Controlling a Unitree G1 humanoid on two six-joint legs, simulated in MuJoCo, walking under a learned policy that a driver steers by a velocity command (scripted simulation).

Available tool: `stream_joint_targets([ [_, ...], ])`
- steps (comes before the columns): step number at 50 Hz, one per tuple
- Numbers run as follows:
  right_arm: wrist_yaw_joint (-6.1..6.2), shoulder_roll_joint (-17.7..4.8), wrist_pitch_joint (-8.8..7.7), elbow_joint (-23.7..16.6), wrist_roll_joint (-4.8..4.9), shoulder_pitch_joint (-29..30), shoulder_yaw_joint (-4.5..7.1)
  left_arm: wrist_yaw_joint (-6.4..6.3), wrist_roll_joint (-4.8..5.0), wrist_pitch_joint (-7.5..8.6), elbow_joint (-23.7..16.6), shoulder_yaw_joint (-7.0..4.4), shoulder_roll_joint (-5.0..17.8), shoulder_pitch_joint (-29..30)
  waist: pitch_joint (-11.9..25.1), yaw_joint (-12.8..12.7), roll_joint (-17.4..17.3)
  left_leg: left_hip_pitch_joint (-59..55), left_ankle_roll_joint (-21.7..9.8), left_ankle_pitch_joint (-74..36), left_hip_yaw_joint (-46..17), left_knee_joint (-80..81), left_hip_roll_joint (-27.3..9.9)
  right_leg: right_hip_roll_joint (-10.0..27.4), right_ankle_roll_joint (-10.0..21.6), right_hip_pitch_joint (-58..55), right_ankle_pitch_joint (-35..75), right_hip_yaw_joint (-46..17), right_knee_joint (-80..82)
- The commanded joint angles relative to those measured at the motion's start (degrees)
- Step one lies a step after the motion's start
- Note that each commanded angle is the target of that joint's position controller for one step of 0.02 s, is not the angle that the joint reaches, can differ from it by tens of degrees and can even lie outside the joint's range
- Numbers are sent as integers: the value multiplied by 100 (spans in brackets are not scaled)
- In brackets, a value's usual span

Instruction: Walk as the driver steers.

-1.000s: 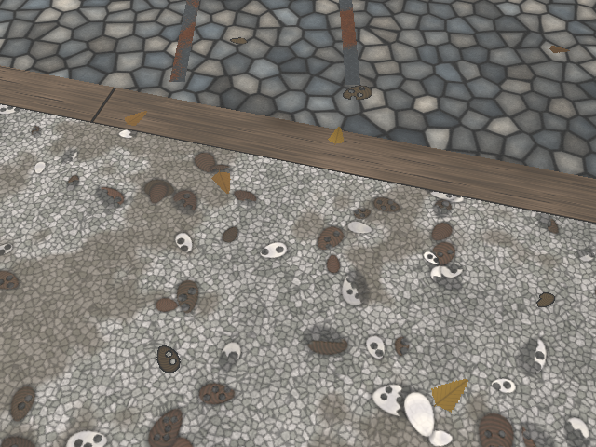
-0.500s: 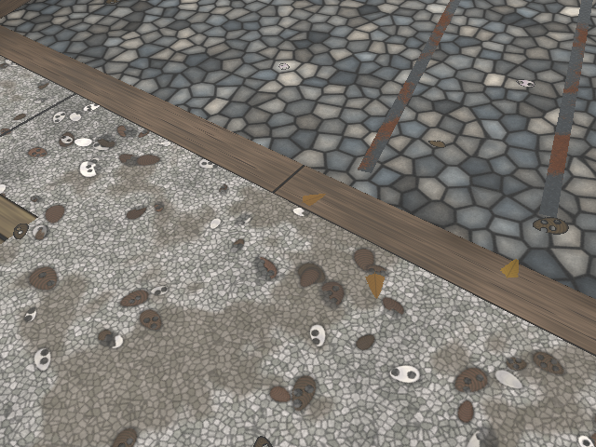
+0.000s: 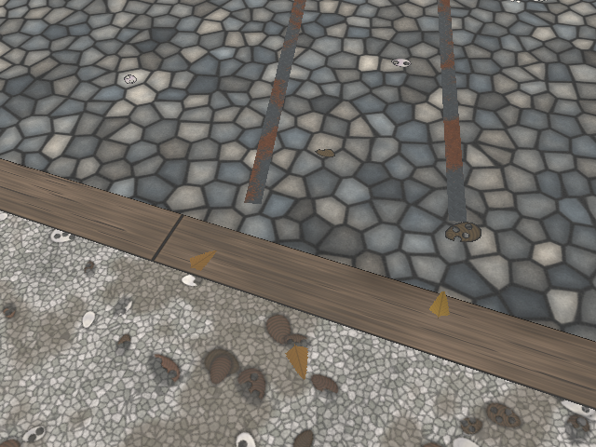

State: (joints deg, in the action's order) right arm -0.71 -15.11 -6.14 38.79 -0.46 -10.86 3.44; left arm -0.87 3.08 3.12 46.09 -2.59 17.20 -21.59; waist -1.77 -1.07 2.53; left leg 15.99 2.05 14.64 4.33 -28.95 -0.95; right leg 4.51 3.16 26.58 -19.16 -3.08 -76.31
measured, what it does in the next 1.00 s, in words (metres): walks ahead: right foot, then left foot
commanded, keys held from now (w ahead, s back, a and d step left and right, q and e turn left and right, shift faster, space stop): w+e+shift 0.34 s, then w+shift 0.02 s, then w+q+shift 0.64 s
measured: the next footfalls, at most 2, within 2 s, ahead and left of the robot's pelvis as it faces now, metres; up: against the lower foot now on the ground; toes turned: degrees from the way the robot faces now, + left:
right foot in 0.28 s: +0.43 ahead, -0.14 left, +0.00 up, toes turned -20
left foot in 0.76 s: +0.87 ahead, -0.14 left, +0.00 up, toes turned -15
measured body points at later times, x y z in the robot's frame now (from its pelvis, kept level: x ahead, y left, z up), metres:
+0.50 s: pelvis +0.41 -0.10 +0.00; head +0.43 -0.12 +0.45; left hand +0.54 +0.13 -0.12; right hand +0.52 -0.40 -0.08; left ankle +0.54 +0.06 -0.63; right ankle +0.40 -0.13 -0.73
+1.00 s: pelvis +0.86 -0.20 -0.01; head +0.88 -0.21 +0.44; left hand +1.15 -0.02 -0.02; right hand +0.82 -0.46 -0.14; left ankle +0.83 -0.13 -0.73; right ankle +1.00 -0.41 -0.68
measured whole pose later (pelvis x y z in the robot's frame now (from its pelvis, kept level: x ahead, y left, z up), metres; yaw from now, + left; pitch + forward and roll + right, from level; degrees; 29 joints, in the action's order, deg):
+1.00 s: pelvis +0.86 -0.20 -0.01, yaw -2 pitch +0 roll +1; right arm 0.1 -13.6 -4.3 46.0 1.7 -28.2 2.3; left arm 1.4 -2.2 8.6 30.1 0.6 13.8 0.3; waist -1.6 6.0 0.1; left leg 13.7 -8.0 22.1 -8.5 -37.6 11.8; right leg 2.6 1.2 37.7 -1.2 -12.8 -49.9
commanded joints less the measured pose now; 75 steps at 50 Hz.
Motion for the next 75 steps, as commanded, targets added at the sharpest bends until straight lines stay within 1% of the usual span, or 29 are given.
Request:
stream_joint_targets([
  [1,13,-41,-51,94,6,-89,71,111,53,-185,-769,37,-326,289,-255,25,-1058,-829,-1015,-116,-1330,1885,-1635,763,-44,1645,-50,-377,-53],
  [10,79,-1469,-64,233,124,-2,395,460,-124,-189,-1308,-70,397,1392,-595,-150,-198,-1219,-655,-3599,1006,1991,-1263,54,265,435,2282,923,2832],
  [13,67,-1880,174,126,205,45,485,404,-8,-302,-1003,-474,1216,-333,575,-1192,-795,-1422,-610,-7018,980,-1010,-1368,-761,699,-1883,979,1399,2786],
  [14,74,-1632,141,104,172,148,389,307,-1,-382,-642,-706,1618,-1533,987,-1745,-398,-193,-389,-5800,862,-3068,-1068,-817,931,-3813,1207,931,3168],
  [15,38,-454,-43,-26,-1,-2,49,254,23,-439,-575,-718,1956,-1204,395,-1032,2011,1616,-81,1458,637,-6204,396,-256,1407,-4245,1961,-638,3721],
  [16,-21,-337,-323,-524,157,-901,-109,319,-180,-203,-1102,-517,1920,-556,2110,-92,2476,3026,-214,1993,-1081,-6963,672,955,2567,-5165,-1396,-4623,5530],
  [17,-23,-1161,-460,-544,273,-35,10,363,-189,-74,-1335,-460,1320,-459,1766,-550,895,3008,-479,1203,-1445,-6362,267,1035,2078,-4640,-2402,-5014,6310],
  [19,95,-942,-377,-420,281,227,-44,392,-286,182,-1137,-359,990,-102,605,-65,-726,2676,-534,555,-1288,-5253,-243,953,1624,-2939,-1574,-4174,6321],
  [25,69,-468,157,-207,148,304,-178,167,-326,331,-862,-123,513,127,-401,57,-338,2374,-275,-899,-896,-3472,-935,228,1151,-1038,863,-1222,6481],
  [31,-223,-361,-54,-414,226,1396,-216,16,-337,465,-408,-114,595,-497,-605,-540,-258,1744,-385,-3659,-370,-688,-237,48,253,-1646,2068,436,7118],
  [37,-365,-1142,39,185,432,-1047,268,-205,-598,173,-530,-282,983,575,378,983,644,155,-1027,-2550,246,-1477,577,475,-444,-3236,7923,1216,4402],
  [38,-252,-1582,225,725,303,-2814,460,-203,-635,170,-886,-333,1196,1399,705,1926,297,-1847,-1200,-1160,429,-2061,850,473,-334,-1707,8928,1015,2145],
  [39,-163,-1522,310,1115,297,-3944,434,-80,-469,301,-1010,-236,804,1915,430,2474,-1394,-2965,-1702,-1353,-154,-1426,407,-523,-497,176,3818,1044,-1613],
  [40,-225,-860,132,1001,91,-3291,151,121,-109,556,-1382,117,-358,1271,514,1259,-2911,-3698,-2479,511,-2779,-731,-292,-1268,-532,2713,-1730,-16,-3062],
  [43,-254,-903,20,38,43,-1196,179,242,15,789,-1674,87,329,1360,22,-29,208,-841,-2639,2010,-5546,1470,-1105,-681,154,1831,-327,-860,-469],
  [46,-79,-933,-47,-281,158,-286,140,100,-315,499,-1581,42,474,1290,-394,-436,617,1201,-2405,679,-4302,1127,-536,-206,-218,730,-479,-803,1334],
  [49,261,-805,34,149,327,-829,151,236,-717,557,-1776,107,314,1981,-217,90,79,2008,-1855,540,-2734,429,493,-345,-215,-359,3071,-452,3460],
  [51,360,-810,194,340,332,-1228,141,366,-552,556,-1828,186,-126,2198,96,421,-184,2285,-1530,1185,-2586,189,618,-748,-324,-1505,4223,-140,4080],
  [55,349,-434,359,588,389,-1581,101,268,-181,564,-1995,-25,83,2669,-187,678,-795,715,-1232,1753,-3113,-750,504,-517,-471,-1242,3426,-622,5499],
  [58,323,-506,515,599,228,-1360,124,204,-111,681,-1357,-343,398,680,753,-242,-822,-13,-915,694,-2428,-3311,767,19,-578,-2856,3969,-524,5885],
  [59,222,-171,435,410,91,-1016,14,232,-96,658,-1012,-394,456,-679,1343,-880,-591,1317,-800,1602,-2262,-4839,785,444,-500,-4549,3012,-802,4856],
  [60,133,464,270,327,129,-1869,-163,262,-312,617,-814,-385,729,-1236,1719,-496,1090,3205,-754,2666,-2371,-6814,897,859,-266,-6055,3798,-1624,3504],
  [61,161,254,132,241,510,-2667,-242,343,-330,543,-695,-539,1277,-1274,2043,-196,2789,4344,-529,2443,-1858,-7965,647,2020,869,-6252,2303,-3833,4348],
  [62,169,-34,75,85,724,-1948,-243,291,-263,454,-542,-588,1169,-1023,1547,-272,1963,5390,-560,1485,-1492,-7664,151,2346,1521,-5768,-2303,-5237,5684],
  [63,267,-573,62,-48,487,-199,-76,154,-392,481,-671,-349,266,-706,457,-699,-35,5114,-697,656,-1385,-6641,-114,1908,1251,-4560,-2038,-4500,6318],
  [65,216,-307,81,-172,186,182,-104,197,-380,628,-401,-184,123,-124,-539,-155,-386,4119,-599,323,-1760,-5598,-290,1403,1190,-2394,-254,-3573,6218],
  [67,83,-125,121,-232,155,115,-137,200,-282,524,-228,-38,-257,213,-473,271,201,3355,-535,97,-1561,-4273,-549,800,823,-1573,343,-2115,6443],
  [69,-2,-63,76,-420,8,460,-221,160,-267,484,-165,-99,62,213,-439,234,292,3028,-443,-767,-1077,-3244,-549,648,874,-1276,1418,-1499,6709],
  [75,-202,-125,-29,-863,163,1800,-284,55,-71,391,278,-120,445,-830,-618,-159,64,1638,-605,-1862,-375,-557,-63,705,671,-2116,3306,-439,7279],
])
Keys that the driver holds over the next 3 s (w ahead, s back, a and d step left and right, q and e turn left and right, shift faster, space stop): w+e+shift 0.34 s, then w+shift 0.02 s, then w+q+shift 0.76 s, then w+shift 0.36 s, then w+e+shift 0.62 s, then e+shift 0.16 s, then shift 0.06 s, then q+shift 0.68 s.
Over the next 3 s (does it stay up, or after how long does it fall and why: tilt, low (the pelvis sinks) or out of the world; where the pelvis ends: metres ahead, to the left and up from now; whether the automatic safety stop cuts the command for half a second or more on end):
stays up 2.25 -0.24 -0.09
